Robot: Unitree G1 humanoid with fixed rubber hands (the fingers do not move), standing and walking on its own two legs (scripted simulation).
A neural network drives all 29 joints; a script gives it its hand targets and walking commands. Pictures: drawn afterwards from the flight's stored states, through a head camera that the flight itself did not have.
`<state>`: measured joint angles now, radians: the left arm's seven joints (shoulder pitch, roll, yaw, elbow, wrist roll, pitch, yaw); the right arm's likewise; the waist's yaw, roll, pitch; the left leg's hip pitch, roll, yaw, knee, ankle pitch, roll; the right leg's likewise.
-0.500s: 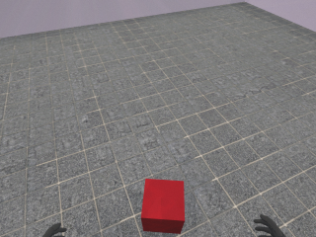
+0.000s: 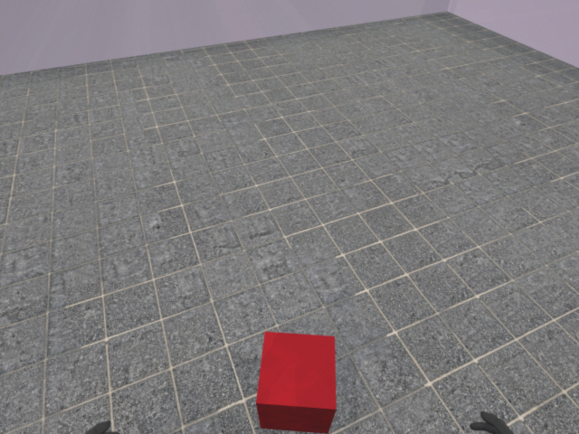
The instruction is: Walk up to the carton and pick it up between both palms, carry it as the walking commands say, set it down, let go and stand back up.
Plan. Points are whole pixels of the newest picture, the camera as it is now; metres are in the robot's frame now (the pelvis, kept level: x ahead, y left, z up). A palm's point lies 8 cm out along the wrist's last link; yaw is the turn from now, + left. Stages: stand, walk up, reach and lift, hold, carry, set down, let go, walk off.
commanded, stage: stand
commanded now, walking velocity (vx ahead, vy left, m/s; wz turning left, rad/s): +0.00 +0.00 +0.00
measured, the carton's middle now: (296, 383) +0.43 -0.02 -0.65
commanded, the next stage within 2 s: none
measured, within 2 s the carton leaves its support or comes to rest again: neither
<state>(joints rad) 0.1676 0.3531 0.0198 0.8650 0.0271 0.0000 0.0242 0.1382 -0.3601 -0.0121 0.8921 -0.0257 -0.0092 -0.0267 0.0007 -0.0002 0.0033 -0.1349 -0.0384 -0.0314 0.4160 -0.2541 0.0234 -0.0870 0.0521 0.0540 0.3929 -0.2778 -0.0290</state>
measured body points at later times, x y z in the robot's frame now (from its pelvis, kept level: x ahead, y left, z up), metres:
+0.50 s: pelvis -0.02 +0.00 +0.00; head -0.03 +0.01 +0.45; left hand +0.09 +0.31 -0.11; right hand +0.09 -0.31 -0.11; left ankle -0.02 +0.10 -0.74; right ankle -0.04 -0.10 -0.74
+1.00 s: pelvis -0.02 +0.01 +0.01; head -0.03 +0.01 +0.46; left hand +0.08 +0.32 -0.11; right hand +0.08 -0.31 -0.11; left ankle -0.02 +0.10 -0.74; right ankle -0.04 -0.10 -0.74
